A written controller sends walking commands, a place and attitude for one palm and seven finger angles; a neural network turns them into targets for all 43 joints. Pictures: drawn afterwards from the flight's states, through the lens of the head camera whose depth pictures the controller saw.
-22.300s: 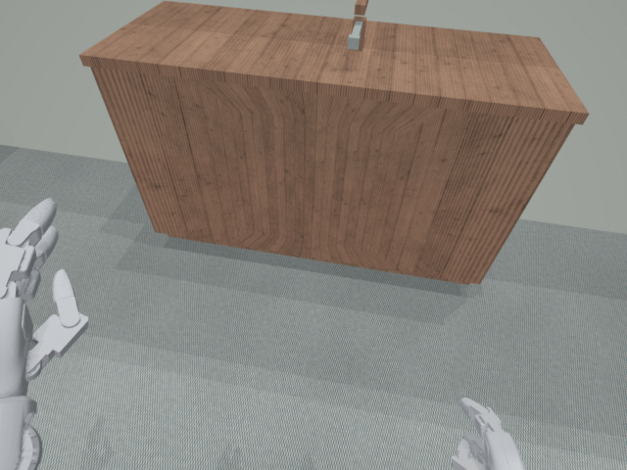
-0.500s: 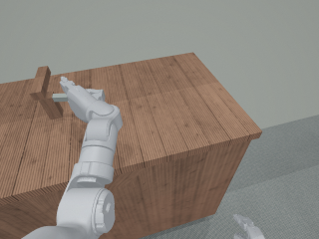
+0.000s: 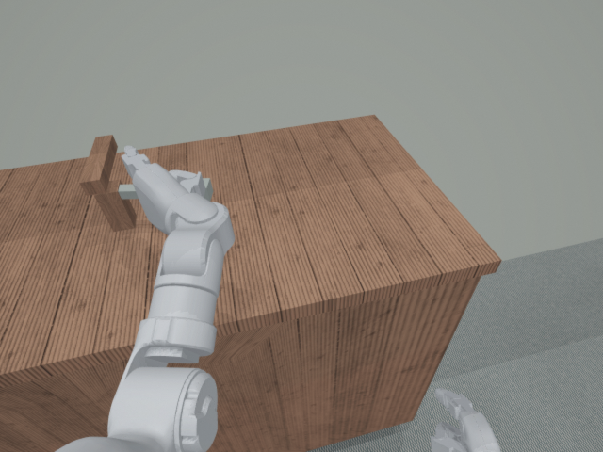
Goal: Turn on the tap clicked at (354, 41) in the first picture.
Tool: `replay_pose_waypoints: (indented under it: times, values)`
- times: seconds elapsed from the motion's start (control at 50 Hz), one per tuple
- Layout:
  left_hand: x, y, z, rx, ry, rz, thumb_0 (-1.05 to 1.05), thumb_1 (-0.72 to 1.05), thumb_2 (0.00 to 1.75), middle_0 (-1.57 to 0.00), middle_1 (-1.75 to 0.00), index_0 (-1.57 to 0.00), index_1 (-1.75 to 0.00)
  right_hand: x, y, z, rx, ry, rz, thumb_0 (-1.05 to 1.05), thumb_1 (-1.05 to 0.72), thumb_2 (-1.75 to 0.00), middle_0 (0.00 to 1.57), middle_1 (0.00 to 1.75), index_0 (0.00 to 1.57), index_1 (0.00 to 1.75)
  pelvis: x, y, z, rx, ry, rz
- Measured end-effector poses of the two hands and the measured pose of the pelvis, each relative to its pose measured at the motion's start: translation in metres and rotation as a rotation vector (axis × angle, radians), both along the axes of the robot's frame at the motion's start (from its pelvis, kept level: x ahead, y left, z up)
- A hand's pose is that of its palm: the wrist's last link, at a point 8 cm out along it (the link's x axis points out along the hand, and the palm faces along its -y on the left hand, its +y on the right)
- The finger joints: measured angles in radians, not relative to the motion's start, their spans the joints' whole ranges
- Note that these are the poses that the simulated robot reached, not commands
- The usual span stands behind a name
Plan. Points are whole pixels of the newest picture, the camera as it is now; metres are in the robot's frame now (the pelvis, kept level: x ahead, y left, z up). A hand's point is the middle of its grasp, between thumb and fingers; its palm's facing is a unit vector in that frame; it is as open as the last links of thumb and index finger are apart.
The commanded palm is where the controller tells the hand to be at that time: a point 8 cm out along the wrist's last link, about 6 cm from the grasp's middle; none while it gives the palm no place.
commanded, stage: lift the hand up off the lever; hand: left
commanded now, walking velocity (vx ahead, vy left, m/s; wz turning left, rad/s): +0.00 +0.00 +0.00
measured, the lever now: (202, 189) +0.48 +0.21 +0.12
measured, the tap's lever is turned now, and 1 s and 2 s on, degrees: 76 76 76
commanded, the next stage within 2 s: draw the hand back beside the body in 0.20 s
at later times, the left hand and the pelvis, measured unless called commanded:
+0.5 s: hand (226, 192) +0.39 +0.13 +0.19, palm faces +0.37 -0.93 -0.04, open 7.8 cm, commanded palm +0.33 +0.20 +0.19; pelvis +0.01 +0.00 +0.00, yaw -3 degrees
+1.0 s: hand (151, 260) +0.28 +0.20 +0.17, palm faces +0.20 -0.95 -0.24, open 7.6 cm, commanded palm +0.24 +0.25 +0.18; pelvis +0.00 +0.02 +0.01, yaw -3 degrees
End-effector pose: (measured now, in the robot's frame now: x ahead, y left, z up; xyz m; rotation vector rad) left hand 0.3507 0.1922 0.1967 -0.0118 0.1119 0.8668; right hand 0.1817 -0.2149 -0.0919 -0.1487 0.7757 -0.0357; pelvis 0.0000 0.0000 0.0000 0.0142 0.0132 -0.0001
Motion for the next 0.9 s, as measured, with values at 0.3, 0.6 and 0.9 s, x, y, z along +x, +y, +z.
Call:
replay_pose_waypoints:
  times: [0.3,0.6,0.9]
  values:
    - [0.011,-0.002,-0.001,0.006,0.027,-0.004,0.02,0.9,0.9,-0.15,-0.15,-0.15,-0.15,-0.007,0.003,-0.006,-0.005,0.038,0.006,0.01,-0.91,-0.9,0.2,0.3,0.2,0.3,0.0,0.003,0.0,-0.001,0.013,-0.001]
    - [-0.033,0.01,-0.025,0.125,-0.103,-0.58,0.02,0.9,0.89,-0.16,-0.17,-0.17,-0.17,-0.027,-0.022,0.011,-0.032,0.005,-0.167,0.01,-0.91,-0.9,0.2,0.3,0.2,0.3,0.009,0.003,0.005,0.0,-0.081,-0.066]
    - [-0.094,0.042,-0.01,0.373,-0.247,-0.701,0.02,0.9,0.9,-0.18,-0.21,-0.18,-0.21,-0.005,0.013,0.026,-0.025,-0.108,-0.022,0.01,-0.91,-0.9,0.2,0.3,0.2,0.3,-0.007,0.016,0.01,-0.013,-0.124,-0.04]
